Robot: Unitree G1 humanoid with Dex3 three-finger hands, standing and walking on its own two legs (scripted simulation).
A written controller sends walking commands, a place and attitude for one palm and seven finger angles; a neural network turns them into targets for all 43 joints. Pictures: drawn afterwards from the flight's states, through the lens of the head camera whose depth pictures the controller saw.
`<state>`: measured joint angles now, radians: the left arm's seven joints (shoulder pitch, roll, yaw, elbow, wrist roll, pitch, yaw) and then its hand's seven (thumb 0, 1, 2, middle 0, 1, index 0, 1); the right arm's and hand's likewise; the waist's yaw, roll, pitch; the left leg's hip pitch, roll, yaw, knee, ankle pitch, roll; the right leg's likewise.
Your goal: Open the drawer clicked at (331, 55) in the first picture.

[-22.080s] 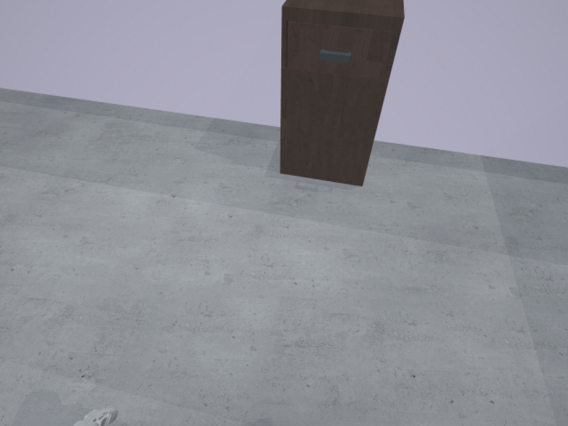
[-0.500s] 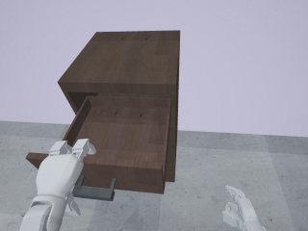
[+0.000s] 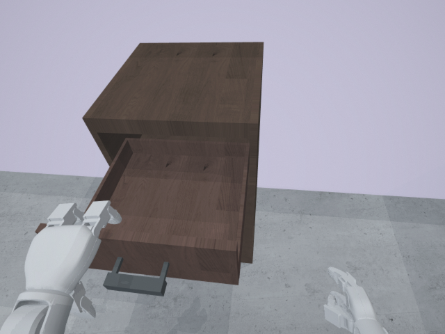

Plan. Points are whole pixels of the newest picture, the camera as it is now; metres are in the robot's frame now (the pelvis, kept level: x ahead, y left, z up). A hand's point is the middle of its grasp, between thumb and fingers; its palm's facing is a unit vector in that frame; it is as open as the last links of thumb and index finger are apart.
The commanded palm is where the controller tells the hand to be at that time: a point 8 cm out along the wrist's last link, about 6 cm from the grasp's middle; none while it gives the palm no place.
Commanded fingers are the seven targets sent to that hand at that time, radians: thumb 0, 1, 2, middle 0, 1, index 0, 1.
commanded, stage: draw the hand back to the body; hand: left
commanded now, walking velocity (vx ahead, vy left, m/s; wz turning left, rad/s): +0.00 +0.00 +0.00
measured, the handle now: (138, 273) +0.23 +0.23 -0.08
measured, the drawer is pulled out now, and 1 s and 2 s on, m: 0.30 0.30 0.30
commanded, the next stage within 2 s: step back with the hand held close in 1.36 s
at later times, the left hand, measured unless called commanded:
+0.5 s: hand (91, 255) +0.19 +0.22 +0.11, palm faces +0.29 -0.76 -0.58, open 13.7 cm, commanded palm +0.15 +0.26 +0.16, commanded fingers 0.00 -0.22 0.42 -0.28 -1.02 -0.28 -1.02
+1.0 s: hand (73, 240) +0.19 +0.23 +0.16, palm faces +0.39 -0.80 -0.45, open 10.0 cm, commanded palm +0.14 +0.27 +0.18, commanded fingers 0.00 0.65 0.80 -0.22 -0.46 -0.22 -0.46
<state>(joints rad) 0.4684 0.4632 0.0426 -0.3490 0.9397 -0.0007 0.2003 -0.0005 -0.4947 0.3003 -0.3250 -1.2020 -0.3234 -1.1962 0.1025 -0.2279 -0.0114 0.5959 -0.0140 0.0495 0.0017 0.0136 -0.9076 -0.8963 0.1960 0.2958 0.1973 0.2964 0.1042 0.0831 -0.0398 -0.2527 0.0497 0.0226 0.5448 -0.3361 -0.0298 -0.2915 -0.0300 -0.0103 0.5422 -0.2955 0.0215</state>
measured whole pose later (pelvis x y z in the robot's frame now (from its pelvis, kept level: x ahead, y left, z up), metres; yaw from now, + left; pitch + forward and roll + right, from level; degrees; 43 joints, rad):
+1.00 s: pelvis +0.02 -0.01 +0.01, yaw +2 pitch -1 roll -1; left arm 0.58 0.32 0.27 -0.51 -0.02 -0.10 0.11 0.00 0.31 0.65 -0.26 -0.67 -0.25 -0.67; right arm 0.18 -0.21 0.00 0.62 0.01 -0.18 -0.09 0.02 -0.91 -0.90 0.20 0.30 0.20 0.30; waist 0.06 0.07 0.00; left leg -0.11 0.06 0.00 0.44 -0.31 -0.04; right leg -0.13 -0.02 -0.04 0.43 -0.28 0.02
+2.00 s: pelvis -0.04 +0.00 +0.00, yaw +1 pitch +2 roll +1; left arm 0.67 0.43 0.41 -0.64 -0.04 -0.20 0.13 0.01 0.88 0.90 -0.22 -0.30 -0.22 -0.30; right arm 0.15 -0.18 -0.01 0.54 0.01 -0.07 -0.07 0.01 -0.91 -0.90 0.20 0.30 0.20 0.30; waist 0.00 -0.02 0.05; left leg -0.31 0.02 0.01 0.53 -0.26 -0.02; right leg -0.35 -0.06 -0.02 0.55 -0.24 0.03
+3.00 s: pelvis -0.26 -0.07 -0.01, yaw +2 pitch +0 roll +1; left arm 0.68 0.42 0.39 -0.73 -0.04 -0.18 0.16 0.02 0.88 0.90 -0.22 -0.30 -0.21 -0.30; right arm 0.14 -0.16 0.02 0.57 0.02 -0.13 -0.04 0.01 -0.91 -0.90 0.20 0.30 0.20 0.30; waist 0.01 -0.01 0.09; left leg -0.37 0.07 -0.01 0.58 -0.24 -0.04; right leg -0.31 0.01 -0.10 0.59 -0.27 -0.03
